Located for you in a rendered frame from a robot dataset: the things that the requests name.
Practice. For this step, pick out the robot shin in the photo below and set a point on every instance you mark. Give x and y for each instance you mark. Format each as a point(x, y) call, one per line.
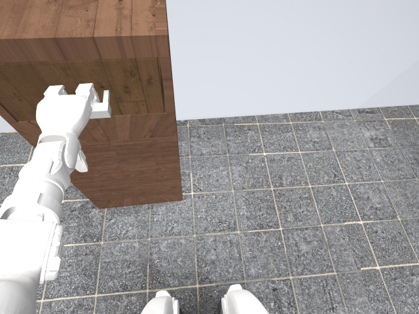
point(234, 287)
point(162, 293)

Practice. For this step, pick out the robot left upper arm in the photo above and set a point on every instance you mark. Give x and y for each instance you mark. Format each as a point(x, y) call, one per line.
point(30, 254)

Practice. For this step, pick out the robot left shin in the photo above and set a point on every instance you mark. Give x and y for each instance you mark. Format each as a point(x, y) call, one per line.
point(162, 293)

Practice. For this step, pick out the cabinet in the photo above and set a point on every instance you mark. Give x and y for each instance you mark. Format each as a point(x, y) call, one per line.
point(132, 159)

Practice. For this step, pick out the drawer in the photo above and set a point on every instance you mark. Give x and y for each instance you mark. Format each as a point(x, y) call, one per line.
point(135, 84)

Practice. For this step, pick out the robot left forearm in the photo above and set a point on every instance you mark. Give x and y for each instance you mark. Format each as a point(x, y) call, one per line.
point(42, 182)

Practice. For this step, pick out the left robot hand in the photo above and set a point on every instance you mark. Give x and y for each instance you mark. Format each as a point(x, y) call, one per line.
point(70, 113)

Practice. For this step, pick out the robot right shin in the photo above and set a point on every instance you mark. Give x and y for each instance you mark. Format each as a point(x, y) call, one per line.
point(234, 287)

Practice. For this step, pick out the handle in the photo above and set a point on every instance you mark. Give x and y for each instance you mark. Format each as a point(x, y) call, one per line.
point(101, 110)

